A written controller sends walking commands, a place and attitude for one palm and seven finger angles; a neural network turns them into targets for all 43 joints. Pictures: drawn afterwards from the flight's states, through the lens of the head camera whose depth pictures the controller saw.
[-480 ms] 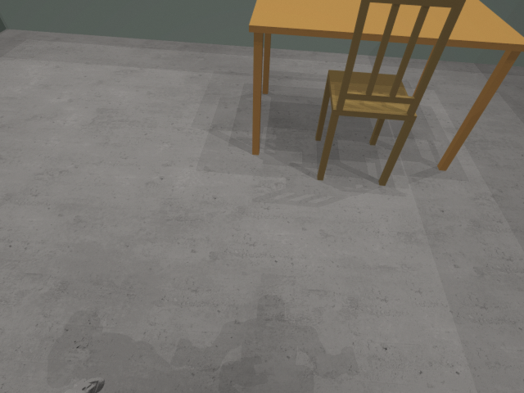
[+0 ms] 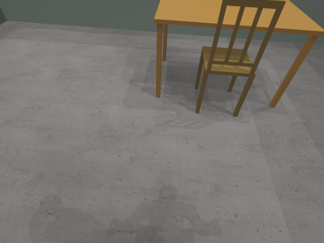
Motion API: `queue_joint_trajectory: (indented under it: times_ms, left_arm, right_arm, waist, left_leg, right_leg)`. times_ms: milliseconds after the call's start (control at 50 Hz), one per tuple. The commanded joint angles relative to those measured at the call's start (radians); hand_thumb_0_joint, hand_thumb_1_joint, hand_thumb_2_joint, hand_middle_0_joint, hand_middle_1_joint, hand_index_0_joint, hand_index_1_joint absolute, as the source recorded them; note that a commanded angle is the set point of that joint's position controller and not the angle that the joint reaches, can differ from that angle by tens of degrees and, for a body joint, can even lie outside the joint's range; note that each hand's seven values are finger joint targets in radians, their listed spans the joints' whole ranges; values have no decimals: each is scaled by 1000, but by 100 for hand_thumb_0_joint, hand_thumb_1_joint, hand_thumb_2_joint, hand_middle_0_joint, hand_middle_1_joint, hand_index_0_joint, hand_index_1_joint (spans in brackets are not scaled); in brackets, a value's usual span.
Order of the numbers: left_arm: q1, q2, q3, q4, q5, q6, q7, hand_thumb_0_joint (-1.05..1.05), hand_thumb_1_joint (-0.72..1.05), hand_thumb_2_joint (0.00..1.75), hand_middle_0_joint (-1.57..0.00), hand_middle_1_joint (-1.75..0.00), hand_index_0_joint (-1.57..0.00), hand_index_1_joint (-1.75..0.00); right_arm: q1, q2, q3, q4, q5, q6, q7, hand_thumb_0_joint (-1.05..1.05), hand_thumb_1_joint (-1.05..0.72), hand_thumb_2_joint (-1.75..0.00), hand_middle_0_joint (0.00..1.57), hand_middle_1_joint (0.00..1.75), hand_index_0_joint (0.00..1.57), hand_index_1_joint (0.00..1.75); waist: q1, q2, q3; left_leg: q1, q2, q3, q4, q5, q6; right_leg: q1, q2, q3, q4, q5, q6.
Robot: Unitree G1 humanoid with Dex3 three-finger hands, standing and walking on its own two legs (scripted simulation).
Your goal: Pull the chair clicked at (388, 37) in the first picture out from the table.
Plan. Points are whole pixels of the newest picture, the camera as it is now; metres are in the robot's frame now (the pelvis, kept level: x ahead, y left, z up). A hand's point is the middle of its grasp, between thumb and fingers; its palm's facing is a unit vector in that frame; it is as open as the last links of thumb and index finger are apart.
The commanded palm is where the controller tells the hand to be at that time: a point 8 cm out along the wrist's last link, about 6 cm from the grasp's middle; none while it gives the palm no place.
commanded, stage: stand and wait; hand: left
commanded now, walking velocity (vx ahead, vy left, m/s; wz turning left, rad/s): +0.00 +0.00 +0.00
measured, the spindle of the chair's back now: (233, 36) +1.36 -0.39 -0.06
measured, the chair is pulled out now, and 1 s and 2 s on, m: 0.00 0.00 0.00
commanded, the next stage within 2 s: look at it before walking up in 0.42 s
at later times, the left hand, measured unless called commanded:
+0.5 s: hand out of the picture +0.06 +0.23 -0.15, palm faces -0.03 -0.94 -0.33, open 7.3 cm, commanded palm none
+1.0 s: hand out of the picture +0.07 +0.23 -0.15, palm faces -0.04 -0.94 -0.33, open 7.3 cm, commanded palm none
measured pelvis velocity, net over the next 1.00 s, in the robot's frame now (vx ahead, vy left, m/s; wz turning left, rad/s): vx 0.00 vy -0.02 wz -0.01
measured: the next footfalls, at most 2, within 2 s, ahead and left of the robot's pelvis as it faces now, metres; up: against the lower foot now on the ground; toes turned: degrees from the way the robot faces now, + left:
none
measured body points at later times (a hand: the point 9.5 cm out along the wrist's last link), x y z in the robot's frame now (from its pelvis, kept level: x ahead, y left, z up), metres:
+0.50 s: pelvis -0.01 -0.01 +0.00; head -0.01 -0.01 +0.45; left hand +0.06 +0.28 -0.13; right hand +0.06 -0.31 -0.13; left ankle -0.01 +0.10 -0.74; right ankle -0.01 -0.14 -0.74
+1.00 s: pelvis +0.00 -0.02 +0.00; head +0.01 -0.02 +0.45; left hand +0.08 +0.28 -0.13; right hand +0.08 -0.32 -0.13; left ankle -0.01 +0.10 -0.74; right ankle -0.01 -0.14 -0.74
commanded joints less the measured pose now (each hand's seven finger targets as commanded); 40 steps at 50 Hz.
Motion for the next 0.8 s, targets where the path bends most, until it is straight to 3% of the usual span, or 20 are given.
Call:
queue_joint_trajectory:
  times_ms: [0, 140, 420, 780]
  left_arm:
    - [-64, 198, 46, -67, 3, -31, 10, 0, 90, 90, -20, -30, -20, -30]
    - [-60, 199, 43, -41, 2, -31, 8, 0, 90, 90, -20, -30, -20, -30]
    - [-61, 198, 41, -20, 3, -36, 9, 0, 90, 90, -20, -30, -20, -30]
    - [-63, 195, 43, -15, 2, -41, 10, 0, 90, 90, -20, -30, -20, -30]
  right_arm:
    - [-76, -210, -44, -64, 2, -30, -14, 0, -90, -90, 20, 30, 20, 30]
    - [-56, -212, -39, -33, 2, -32, -11, 0, -90, -90, 20, 30, 20, 30]
    - [-43, -206, -36, 0, 3, -31, -9, 0, -90, -90, 20, 30, 20, 30]
    - [-46, -204, -35, 6, 3, -33, -13, 0, -90, -90, 20, 30, 20, 30]
  waist:
    - [-7, 13, -37]
    - [-6, 20, -29]
    - [-7, 7, -25]
    - [-8, 13, -63]
  left_leg:
    - [-8, 126, -108, -97, 177, 21]
    - [-23, 129, -116, -126, 119, 19]
    - [-13, 132, -114, -131, 119, 12]
    - [29, 141, -96, -122, 210, 4]
  right_leg:
    - [-9, -90, 73, -73, 163, -53]
    - [-11, -89, 84, -94, 103, -52]
    - [-26, -93, 98, -117, 92, -55]
    - [4, -95, 98, -107, 218, -57]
